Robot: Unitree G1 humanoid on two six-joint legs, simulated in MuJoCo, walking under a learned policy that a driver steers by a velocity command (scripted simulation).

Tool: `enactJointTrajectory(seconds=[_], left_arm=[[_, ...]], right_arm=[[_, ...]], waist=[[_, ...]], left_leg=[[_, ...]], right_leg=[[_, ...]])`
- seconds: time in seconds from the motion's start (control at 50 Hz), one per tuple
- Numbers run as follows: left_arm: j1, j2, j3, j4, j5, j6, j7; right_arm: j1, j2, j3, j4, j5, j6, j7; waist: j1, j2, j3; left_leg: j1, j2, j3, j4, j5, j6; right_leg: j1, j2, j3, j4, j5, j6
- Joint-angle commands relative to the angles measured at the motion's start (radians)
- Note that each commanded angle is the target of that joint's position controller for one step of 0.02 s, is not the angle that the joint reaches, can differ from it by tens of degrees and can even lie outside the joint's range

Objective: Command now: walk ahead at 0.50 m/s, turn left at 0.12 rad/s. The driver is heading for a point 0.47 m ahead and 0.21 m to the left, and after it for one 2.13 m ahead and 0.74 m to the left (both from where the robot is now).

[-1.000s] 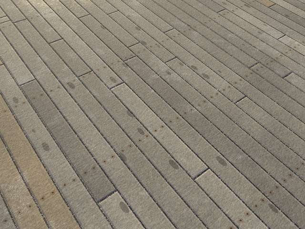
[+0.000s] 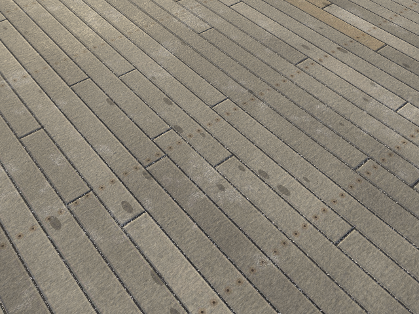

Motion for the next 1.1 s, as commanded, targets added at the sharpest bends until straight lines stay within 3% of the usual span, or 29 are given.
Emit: enactJointTrajectory(seconds=[0.02,0.08,0.14,0.28,0.34,0.36,0.38,0.4,0.42,0.44,0.46,0.48,0.52,0.6,0.72,0.76,0.82,0.86,0.88,0.9,0.92,0.94,0.96,0.98,1.0,1.02,1.04,1.1], left_arm=[[0.041,0.064,0.015,-0.043,0.023,0.009,-0.01],[-0.048,0.049,0.011,-0.077,0.025,0.021,-0.02],[-0.192,0.051,0.007,-0.127,0.018,0.023,-0.02],[-0.403,0.057,-0.003,-0.212,0.0,0.013,-0.015],[-0.368,0.088,0.005,-0.224,-0.005,-0.002,-0.01],[-0.303,0.101,0.012,-0.209,-0.004,-0.009,-0.006],[-0.182,0.12,0.023,-0.172,0.0,-0.02,0.003],[-0.03,0.18,0.043,-0.142,0.021,-0.035,0.017],[0.067,0.274,0.064,-0.154,0.046,-0.034,0.029],[0.018,0.276,0.068,-0.151,0.031,-0.014,0.025],[-0.067,0.168,0.045,-0.175,0.021,-0.006,0.02],[-0.12,0.103,0.03,-0.18,0.011,-0.009,0.016],[-0.125,0.072,0.02,-0.163,0.01,-0.021,0.021],[-0.059,0.089,0.028,-0.127,-0.005,-0.054,0.015],[0.0,0.096,0.032,-0.094,0.0,-0.051,0.012],[0.003,0.109,0.034,-0.087,-0.004,-0.048,0.018],[0.039,0.137,0.041,-0.07,-0.009,-0.031,0.028],[0.035,0.165,0.05,-0.068,-0.012,-0.013,0.038],[0.029,0.175,0.054,-0.071,-0.015,-0.001,0.04],[0.02,0.178,0.055,-0.078,-0.021,0.007,0.038],[0.059,0.133,0.046,-0.11,-0.014,0.008,0.033],[0.139,0.069,0.032,-0.165,-0.031,0.019,0.028],[0.066,0.124,0.04,-0.157,-0.004,0.027,0.027],[-0.001,0.099,0.033,-0.173,-0.015,0.027,0.026],[-0.032,0.095,0.031,-0.169,-0.009,0.027,0.029],[-0.038,0.1,0.033,-0.178,0.006,0.039,0.03],[-0.01,0.106,0.036,-0.164,0.021,0.057,0.03],[0.029,0.08,0.032,-0.153,0.012,0.089,0.027]], right_arm=[[0.095,-0.069,-0.013,0.011,0.011,-0.023,0.0],[0.146,-0.109,-0.024,0.042,0.021,-0.032,-0.005],[0.195,-0.113,-0.027,0.061,0.02,-0.026,-0.006],[0.289,-0.127,-0.037,0.076,0.007,-0.014,-0.012],[0.25,-0.152,-0.05,0.059,0.001,-0.008,-0.022],[0.224,-0.163,-0.055,0.05,0.001,-0.007,-0.022],[0.203,-0.165,-0.056,0.043,0.005,-0.009,-0.019],[0.196,-0.131,-0.049,0.025,0.014,-0.015,-0.012],[0.245,-0.035,-0.029,-0.019,0.045,-0.016,-0.011],[0.3,-0.074,-0.038,-0.024,0.031,-0.006,-0.015],[0.272,-0.114,-0.046,0.002,0.012,0.008,-0.018],[0.215,-0.1,-0.045,-0.001,0.005,0.011,-0.006],[0.177,-0.076,-0.045,-0.013,-0.011,0.027,0.011],[0.096,-0.058,-0.039,-0.051,-0.015,0.058,0.034],[-0.109,-0.038,-0.019,-0.129,-0.011,0.057,0.059],[-0.167,-0.023,-0.008,-0.151,-0.015,0.053,0.063],[-0.179,-0.031,-0.007,-0.163,-0.024,0.048,0.062],[-0.1,-0.057,-0.017,-0.146,-0.03,0.044,0.053],[-0.012,-0.077,-0.028,-0.122,-0.034,0.035,0.045],[0.111,-0.103,-0.042,-0.083,-0.043,0.021,0.03],[0.176,-0.202,-0.068,-0.071,-0.046,0.011,0.013],[0.152,-0.322,-0.097,-0.104,-0.012,0.026,0.006],[0.189,-0.285,-0.096,-0.122,0.021,0.048,-0.006],[0.107,-0.233,-0.082,-0.126,0.023,0.055,-0.016],[0.042,-0.166,-0.063,-0.129,0.027,0.059,-0.019],[-0.001,-0.136,-0.054,-0.131,0.031,0.062,-0.024],[-0.013,-0.106,-0.044,-0.134,0.028,0.06,-0.024],[0.004,-0.138,-0.048,-0.128,0.007,0.041,-0.012]], waist=[[0.004,0.089,-0.041],[0.006,0.069,-0.011],[-0.025,0.066,0.03],[-0.093,0.093,0.014],[-0.058,0.106,-0.001],[-0.027,0.108,-0.02],[0.028,0.073,-0.075],[0.085,-0.016,-0.182],[0.087,-0.195,-0.32],[0.033,-0.278,-0.338],[0.002,-0.113,-0.194],[-0.004,-0.034,-0.095],[-0.028,-0.079,-0.042],[-0.036,-0.068,-0.039],[-0.007,-0.057,0.011],[-0.003,-0.052,0.038],[0.002,-0.073,0.014],[-0.028,-0.1,-0.039],[-0.062,-0.091,-0.09],[-0.122,-0.038,-0.168],[-0.121,0.093,-0.261],[-0.062,0.266,-0.414],[-0.113,0.07,-0.443],[-0.091,0.064,-0.302],[-0.055,0.021,-0.184],[-0.02,0.042,-0.132],[-0.003,0.044,-0.12],[0.016,0.043,-0.171]], left_leg=[[0.173,0.256,-0.333,-0.284,0.199,0.126],[0.145,0.233,-0.302,-0.333,0.175,0.156],[0.152,0.206,-0.291,-0.356,0.152,0.152],[0.254,0.201,-0.321,-0.252,0.297,0.129],[0.26,0.217,-0.364,-0.178,0.351,0.099],[0.233,0.211,-0.369,-0.127,0.386,0.083],[0.195,0.169,-0.345,0.004,0.427,0.062],[0.09,0.091,-0.287,0.241,0.324,0.038],[-0.174,-0.037,-0.174,0.544,-0.112,-0.002],[-0.315,-0.052,-0.167,0.693,-0.377,0.007],[-0.343,0.027,-0.194,0.752,-0.297,0.016],[-0.33,0.06,-0.188,0.725,-0.216,0.008],[-0.287,0.104,-0.173,0.669,-0.153,-0.014],[-0.339,0.123,-0.151,0.657,-0.057,-0.041],[-0.377,0.125,-0.092,0.396,0.135,-0.058],[-0.312,0.109,-0.038,0.268,0.163,-0.047],[-0.225,0.061,0.022,0.173,0.109,-0.015],[-0.133,0.004,0.04,0.13,0.025,0.021],[-0.043,-0.027,0.034,0.085,0.018,0.044],[0.126,-0.037,0.008,-0.024,0.148,0.072],[0.372,0.162,-0.204,0.025,0.513,0.114],[0.623,0.461,-0.65,0.045,0.999,0.34],[0.572,0.42,-0.59,0.001,0.938,0.339],[0.437,0.384,-0.491,-0.037,0.819,0.317],[0.292,0.314,-0.425,-0.085,0.714,0.258],[0.2,0.259,-0.39,-0.117,0.621,0.22],[0.137,0.231,-0.351,-0.129,0.641,0.193],[0.075,0.21,-0.319,-0.151,0.625,0.178]], right_leg=[[-0.18,-0.084,0.031,-0.007,0.061,0.019],[-0.237,-0.098,0.001,-0.111,0.113,0.068],[-0.298,-0.1,-0.013,-0.278,0.216,0.107],[-0.275,-0.05,-0.012,-0.503,0.31,0.116],[-0.164,-0.034,0.008,-0.579,0.231,0.09],[-0.062,-0.016,0.001,-0.612,0.195,0.077],[0.106,0.001,-0.011,-0.677,0.199,0.057],[0.324,-0.112,0.1,-0.718,0.126,0.017],[0.583,-0.386,0.451,-0.787,-0.065,-0.044],[0.552,-0.462,0.715,-0.889,-0.131,-0.112],[0.425,-0.419,0.589,-0.891,-0.211,-0.1],[0.304,-0.361,0.434,-0.91,-0.125,-0.081],[0.204,-0.29,0.236,-0.944,0.093,-0.044],[0.212,-0.277,0.074,-0.973,0.318,-0.059],[0.24,-0.246,-0.108,-0.99,0.411,-0.055],[0.232,-0.244,-0.173,-0.955,0.574,-0.045],[0.301,-0.253,-0.225,-0.839,0.833,-0.02],[0.348,-0.252,-0.238,-0.683,1.019,-0.006],[0.346,-0.248,-0.24,-0.536,1.022,0.0],[0.28,-0.224,-0.254,-0.316,0.863,0.033],[0.046,-0.171,-0.25,-0.035,0.315,0.072],[-0.264,0.019,-0.159,0.321,-0.35,0.125],[-0.303,-0.028,0.003,0.336,-0.271,0.125],[-0.33,-0.06,0.016,0.307,-0.183,0.122],[-0.311,-0.092,0.022,0.201,-0.121,0.121],[-0.281,-0.105,0.029,0.126,-0.096,0.125],[-0.221,-0.105,0.023,0.095,-0.073,0.125],[-0.146,-0.077,0.012,0.031,-0.029,0.121]])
